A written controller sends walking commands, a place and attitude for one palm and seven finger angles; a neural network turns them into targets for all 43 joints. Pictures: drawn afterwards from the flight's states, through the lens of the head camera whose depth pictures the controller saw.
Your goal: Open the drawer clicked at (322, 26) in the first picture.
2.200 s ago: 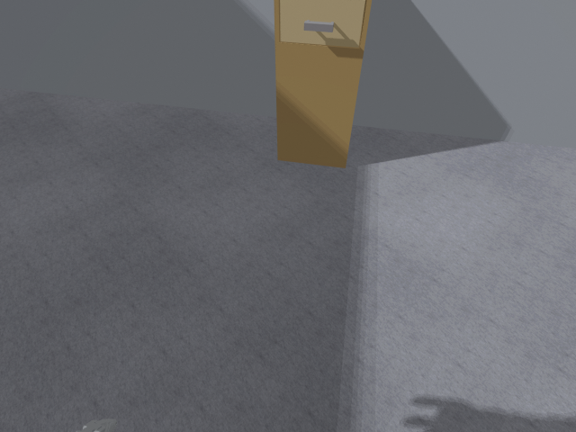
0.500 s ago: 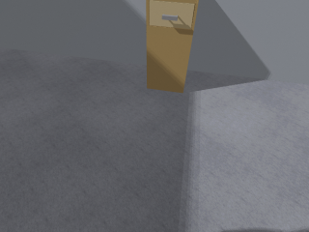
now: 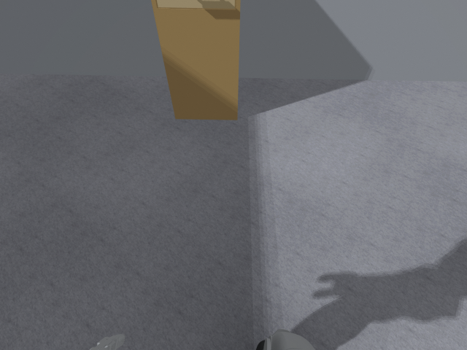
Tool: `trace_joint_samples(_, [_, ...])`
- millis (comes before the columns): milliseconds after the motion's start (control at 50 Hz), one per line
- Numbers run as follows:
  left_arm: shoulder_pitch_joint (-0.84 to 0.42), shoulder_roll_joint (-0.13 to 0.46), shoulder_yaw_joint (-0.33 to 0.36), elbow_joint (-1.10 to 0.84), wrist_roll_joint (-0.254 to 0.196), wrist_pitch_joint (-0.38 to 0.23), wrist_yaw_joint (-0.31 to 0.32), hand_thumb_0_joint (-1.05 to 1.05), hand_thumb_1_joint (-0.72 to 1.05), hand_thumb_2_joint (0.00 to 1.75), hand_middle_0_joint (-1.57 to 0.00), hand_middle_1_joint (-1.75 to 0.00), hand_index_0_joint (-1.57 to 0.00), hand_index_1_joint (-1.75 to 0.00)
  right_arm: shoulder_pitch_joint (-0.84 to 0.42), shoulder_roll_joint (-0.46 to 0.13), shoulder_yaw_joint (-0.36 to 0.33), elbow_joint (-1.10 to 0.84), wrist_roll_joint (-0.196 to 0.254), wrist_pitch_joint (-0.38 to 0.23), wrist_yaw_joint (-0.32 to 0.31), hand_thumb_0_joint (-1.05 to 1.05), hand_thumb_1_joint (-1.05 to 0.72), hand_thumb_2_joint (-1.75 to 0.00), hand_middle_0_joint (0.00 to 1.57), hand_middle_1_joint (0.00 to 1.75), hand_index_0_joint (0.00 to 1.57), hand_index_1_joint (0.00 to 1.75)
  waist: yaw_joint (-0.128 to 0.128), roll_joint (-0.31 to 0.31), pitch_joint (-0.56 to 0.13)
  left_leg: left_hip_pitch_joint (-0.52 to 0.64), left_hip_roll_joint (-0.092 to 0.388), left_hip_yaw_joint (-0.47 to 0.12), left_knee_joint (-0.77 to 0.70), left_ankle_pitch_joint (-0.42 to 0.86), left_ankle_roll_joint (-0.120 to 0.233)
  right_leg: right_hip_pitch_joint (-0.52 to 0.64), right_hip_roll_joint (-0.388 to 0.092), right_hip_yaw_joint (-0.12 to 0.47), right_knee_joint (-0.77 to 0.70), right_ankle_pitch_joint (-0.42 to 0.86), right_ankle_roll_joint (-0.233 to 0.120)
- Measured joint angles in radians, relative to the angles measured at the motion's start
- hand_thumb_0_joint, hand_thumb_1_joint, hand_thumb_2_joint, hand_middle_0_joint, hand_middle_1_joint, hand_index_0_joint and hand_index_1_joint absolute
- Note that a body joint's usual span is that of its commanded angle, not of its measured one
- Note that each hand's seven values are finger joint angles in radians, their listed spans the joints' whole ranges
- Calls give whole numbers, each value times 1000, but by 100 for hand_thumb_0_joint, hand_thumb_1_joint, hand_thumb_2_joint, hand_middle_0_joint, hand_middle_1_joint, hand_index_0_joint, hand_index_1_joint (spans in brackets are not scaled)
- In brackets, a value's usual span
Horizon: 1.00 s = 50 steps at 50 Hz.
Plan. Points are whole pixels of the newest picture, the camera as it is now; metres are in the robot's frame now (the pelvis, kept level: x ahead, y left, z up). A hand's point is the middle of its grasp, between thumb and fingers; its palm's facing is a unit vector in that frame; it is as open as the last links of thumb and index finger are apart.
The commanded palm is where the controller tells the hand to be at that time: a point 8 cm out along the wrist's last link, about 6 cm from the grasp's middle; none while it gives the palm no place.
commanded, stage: walk to a spot facing it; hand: left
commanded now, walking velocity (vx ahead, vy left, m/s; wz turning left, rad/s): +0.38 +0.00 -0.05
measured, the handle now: out of the picture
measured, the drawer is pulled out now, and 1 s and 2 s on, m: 0.00 0.00 0.00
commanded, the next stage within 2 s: take the last steps up to it in 0.98 s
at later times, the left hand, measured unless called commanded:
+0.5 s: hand (128, 323) +0.19 +0.22 -0.16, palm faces +0.03 -0.99 -0.12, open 7.3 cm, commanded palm none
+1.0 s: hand (185, 174) +0.56 +0.15 -0.15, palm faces -0.09 -0.98 -0.18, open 7.3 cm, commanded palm none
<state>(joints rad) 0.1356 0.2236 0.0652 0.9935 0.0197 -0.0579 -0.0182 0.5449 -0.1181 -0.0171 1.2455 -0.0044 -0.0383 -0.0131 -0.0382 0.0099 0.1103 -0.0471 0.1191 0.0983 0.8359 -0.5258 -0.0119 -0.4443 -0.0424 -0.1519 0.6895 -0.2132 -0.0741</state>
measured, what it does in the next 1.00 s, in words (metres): walks ahead: left foot, then right foot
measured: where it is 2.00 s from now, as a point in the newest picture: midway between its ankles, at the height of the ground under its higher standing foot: (240, 206)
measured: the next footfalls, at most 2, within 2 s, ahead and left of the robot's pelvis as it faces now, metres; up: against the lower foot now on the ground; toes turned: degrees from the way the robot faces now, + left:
left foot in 0.36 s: +0.27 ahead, +0.13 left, +0.00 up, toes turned +10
right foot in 0.88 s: +0.53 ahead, -0.13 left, +0.00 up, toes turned -15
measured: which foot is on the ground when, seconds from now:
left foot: up 0.00-0.34, down 0.36-0.88, up 0.90-1.00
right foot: down 0.00-0.38, up 0.40-0.86, down 0.88-1.00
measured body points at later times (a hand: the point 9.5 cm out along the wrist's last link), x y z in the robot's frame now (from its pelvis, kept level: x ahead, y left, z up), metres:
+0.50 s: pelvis +0.21 +0.04 +0.02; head +0.21 +0.08 +0.47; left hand +0.19 +0.27 -0.15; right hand +0.27 -0.19 -0.10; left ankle +0.23 +0.12 -0.71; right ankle +0.13 -0.09 -0.62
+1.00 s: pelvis +0.44 -0.02 +0.01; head +0.46 -0.02 +0.46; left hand +0.56 +0.20 -0.13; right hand +0.34 -0.22 -0.14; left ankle +0.35 +0.11 -0.61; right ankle +0.49 -0.12 -0.71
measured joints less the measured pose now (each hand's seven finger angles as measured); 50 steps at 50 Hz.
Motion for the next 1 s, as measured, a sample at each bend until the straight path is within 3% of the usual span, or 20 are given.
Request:
trace_joint_samples(40, [2, -3, 0, -1, -8, -7, 11, 0, 92, 89, -20, -29, -20, -30, -46, -9, -10, -12, 1, 16, 5, 1, -90, -90, 20, 30, 20, 30, 1, 0, -1, -157, -5, -43, 301, 43, 24, 34, 8, -7, 8, -41, 6])
trace_joint_samples(80, [21, -13, -6, 11, -6, -1, 21, 0, 92, 89, -20, -29, -20, -30, -105, -24, -20, -46, -8, 23, 7, 1, -90, -90, 20, 30, 20, 30, -3, 0, -16, -289, 5, -45, 413, 112, 29, 85, 19, -9, -42, -46, 14])
trace_joint_samples(160, [81, -43, -17, 53, 4, 13, 33, 0, 92, 89, -20, -29, -20, -30, -219, -43, -36, -142, -17, 22, 13, 1, -91, -90, 20, 30, 20, 30, -12, -2, -69, -453, 36, -18, 308, 198, 8, 173, 37, -4, -154, -32, 21])
trace_joint_samples(240, [137, -50, -23, 82, 6, 15, 24, 0, 93, 89, -20, -30, -20, -30, -304, -41, -40, -211, -17, 14, 28, 1, -91, -90, 19, 30, 20, 30, 5, -10, -106, -486, 42, 2, 96, 267, -7, 250, 50, 4, -229, -41, 33])
trace_joint_samples(360, [215, -53, -19, 96, 5, 12, 15, 0, 92, 89, -21, -30, -20, -30, -361, -43, -36, -254, -14, -12, 41, 1, -91, -90, 19, 30, 20, 30, 54, -24, -117, -353, 5, 35, -201, 276, 3, 336, 42, 8, -204, -141, 74])
trace_joint_samples(400, [235, -48, -14, 102, -1, 21, 13, 0, 91, 89, -21, -30, -20, -30, -373, -35, -32, -258, -21, -30, 36, 0, -91, -90, 19, 30, 20, 30, 58, -51, -108, -330, -17, 62, -189, 280, 45, 293, 13, 34, -44, -220, 65])
trace_joint_samples(440, [237, -45, -13, 115, 2, 37, 12, 0, 91, 89, -20, -30, -20, -30, -364, -27, -25, -262, -23, -42, 26, 0, -91, -90, 19, 30, 20, 30, 53, -55, -103, -302, -23, 81, -177, 238, 65, 187, 14, 72, 238, -253, 51])
trace_joint_samples(480, [224, -40, -7, 121, 6, 43, 6, 1, 91, 89, -20, -30, -20, -30, -334, -15, -22, -253, -20, -47, 14, 0, -91, -90, 20, 30, 20, 30, 45, -57, -101, -250, -36, 92, -229, 233, 62, 86, 3, 84, 428, -190, 48])
trace_joint_samples(520, [206, -38, -2, 112, 9, 45, 3, 1, 91, 89, -20, -30, -20, -30, -301, -19, -37, -236, -13, -55, -7, -1, -94, -90, 20, 30, 21, 30, 44, -59, -100, -192, -51, 106, -304, 244, 63, 5, -20, 92, 491, -119, 57])
trace_joint_samples(600, [161, -37, 4, 80, 13, 52, -1, 1, 91, 89, -20, -29, -20, -30, -227, -31, -31, -181, -11, -51, -9, -1, -95, -90, 20, 30, 20, 30, 48, -54, -96, -86, -70, 128, -432, 257, 62, -108, -64, 96, 444, -25, 83])
trace_joint_samples(680, [105, -39, 5, 63, 11, 61, -5, 0, 91, 89, -20, -29, -20, -30, -157, -22, -24, -131, -10, -42, -7, 0, -93, -90, 20, 30, 20, 30, 36, -47, -81, 5, -77, 145, -507, 241, 46, -154, -90, 82, 291, 42, 94])
trace_joint_samples(800, [15, -43, -1, 49, 6, 63, -9, 0, 91, 89, -20, -29, -20, -30, -80, -2, -19, -79, -19, -31, -1, 0, -91, -90, 20, 30, 20, 30, -12, -26, -43, 116, -60, 173, -518, 155, -1, -107, -65, 36, 22, 51, 60])
trace_joint_samples(840, [-9, -45, -3, 39, 6, 50, -10, 0, 91, 89, -20, -29, -20, -30, -56, 2, -18, -62, -19, -25, 1, 1, -91, -90, 20, 30, 20, 30, -23, -10, -34, 137, -36, 177, -471, 98, -25, -58, -37, 16, -47, 29, 37])
trace_joint_samples(880, [-17, -36, -5, 24, 10, 17, -10, 0, 91, 89, -20, -29, -20, -30, -27, 16, -16, -42, -12, -16, 6, 1, -91, -90, 20, 30, 20, 30, -20, -18, -39, 93, -5, 167, -285, 24, -29, 13, -22, 5, -116, 66, 6])
trace_joint_samples(940, [-21, -50, -4, 20, -2, -13, 5, 0, 91, 89, -20, -29, -20, -30, -71, 10, -18, -36, 0, 12, 10, 1, -91, -90, 20, 30, 20, 30, -10, 3, -24, -129, 5, 23, 243, 20, 2, 28, -5, -9, -23, -2, 11])
trace_joint_samples(960, [-13, -55, -6, 23, -3, -13, 10, 0, 91, 89, -20, -29, -20, -30, -93, 5, -21, -45, -1, 17, 9, 1, -91, -90, 20, 30, 20, 30, -10, 8, -26, -200, 3, -3, 350, 57, 9, 53, 0, -15, -34, -21, 16])
trace_joint_samples(1000, [11, -67, -10, 35, -4, -10, 22, 0, 91, 89, -20, -29, -20, -30, -144, -7, -27, -75, -7, 21, 9, 1, -91, -90, 20, 30, 20, 30, -10, 15, -39, -320, 12, -23, 425, 126, 12, 107, 8, -23, -88, -26, 32])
